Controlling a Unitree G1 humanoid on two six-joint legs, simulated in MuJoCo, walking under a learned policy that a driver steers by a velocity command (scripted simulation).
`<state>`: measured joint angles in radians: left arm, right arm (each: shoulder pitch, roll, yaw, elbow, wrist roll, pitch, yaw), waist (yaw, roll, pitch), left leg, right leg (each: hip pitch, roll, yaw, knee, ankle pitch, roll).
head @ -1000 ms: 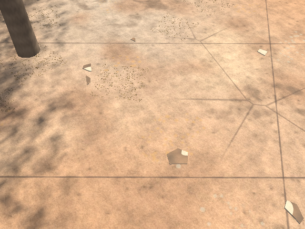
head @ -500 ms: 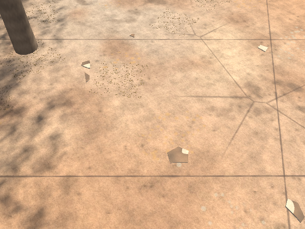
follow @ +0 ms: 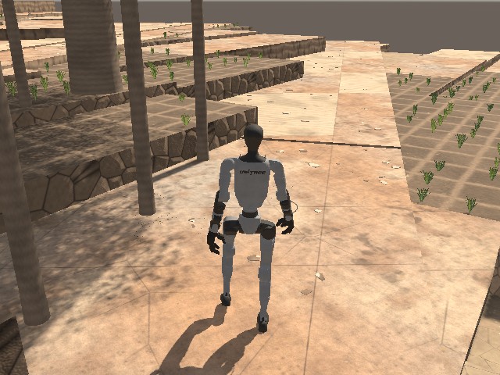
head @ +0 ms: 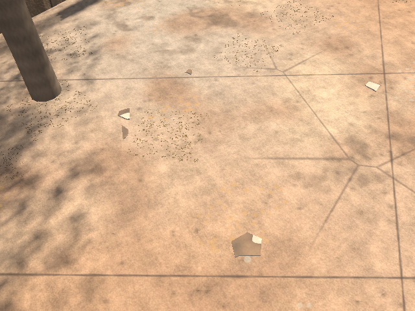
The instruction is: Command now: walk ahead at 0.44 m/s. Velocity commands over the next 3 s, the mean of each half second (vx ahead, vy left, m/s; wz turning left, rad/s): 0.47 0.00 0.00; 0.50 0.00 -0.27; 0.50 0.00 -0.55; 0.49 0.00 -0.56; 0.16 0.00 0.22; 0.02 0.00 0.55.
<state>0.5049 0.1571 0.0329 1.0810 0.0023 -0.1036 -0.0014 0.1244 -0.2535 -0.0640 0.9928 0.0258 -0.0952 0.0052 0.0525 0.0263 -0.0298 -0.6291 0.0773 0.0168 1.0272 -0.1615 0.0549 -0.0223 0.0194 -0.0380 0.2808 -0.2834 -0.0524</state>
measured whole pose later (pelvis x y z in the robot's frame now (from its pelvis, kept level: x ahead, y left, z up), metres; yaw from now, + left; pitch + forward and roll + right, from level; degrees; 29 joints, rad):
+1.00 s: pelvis +0.57 -0.04 -0.01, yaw -10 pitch +2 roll +1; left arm 0.25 0.24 0.07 0.84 0.00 -0.08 -0.04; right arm 0.16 -0.28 -0.05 0.90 0.00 -0.12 -0.01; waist 0.02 0.02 0.04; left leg -0.54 0.09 -0.05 1.12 -0.31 0.02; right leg -0.30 0.09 0.02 0.41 -0.14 -0.10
